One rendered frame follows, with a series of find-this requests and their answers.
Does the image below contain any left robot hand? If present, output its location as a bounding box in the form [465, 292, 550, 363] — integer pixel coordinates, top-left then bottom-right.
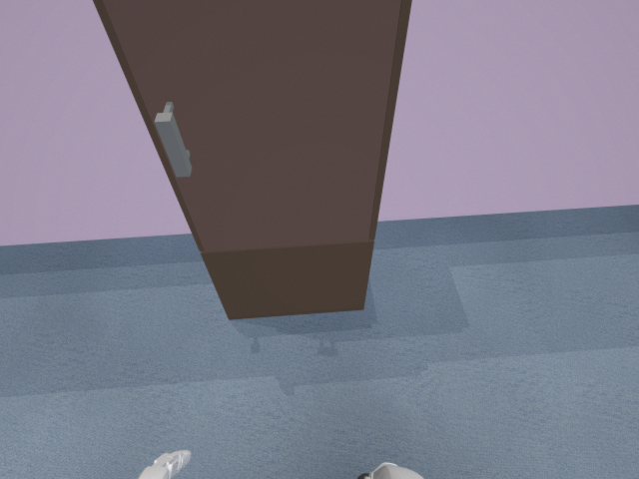
[138, 450, 191, 479]

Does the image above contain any cupboard door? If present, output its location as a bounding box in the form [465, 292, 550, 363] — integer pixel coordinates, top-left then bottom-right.
[103, 0, 401, 251]

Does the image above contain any right robot shin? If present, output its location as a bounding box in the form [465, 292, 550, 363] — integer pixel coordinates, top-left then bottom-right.
[372, 463, 397, 473]

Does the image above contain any handle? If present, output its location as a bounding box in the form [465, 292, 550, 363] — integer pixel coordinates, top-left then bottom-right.
[154, 102, 192, 178]

